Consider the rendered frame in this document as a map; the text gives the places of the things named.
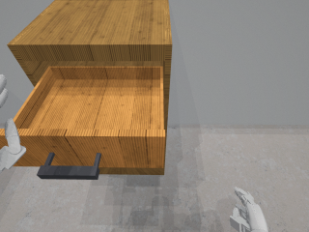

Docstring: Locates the handle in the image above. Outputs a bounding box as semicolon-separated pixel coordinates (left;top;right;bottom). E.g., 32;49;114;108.
37;152;101;180

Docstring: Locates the drawer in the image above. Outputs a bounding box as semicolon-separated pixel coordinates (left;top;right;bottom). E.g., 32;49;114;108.
0;66;166;168

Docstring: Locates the robot right hand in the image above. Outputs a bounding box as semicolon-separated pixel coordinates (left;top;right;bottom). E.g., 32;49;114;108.
230;187;268;232

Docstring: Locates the cabinet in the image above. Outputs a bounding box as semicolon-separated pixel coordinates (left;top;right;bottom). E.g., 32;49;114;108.
7;0;173;175

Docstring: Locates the robot left hand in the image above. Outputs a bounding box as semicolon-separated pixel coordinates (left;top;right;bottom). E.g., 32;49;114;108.
0;74;26;173

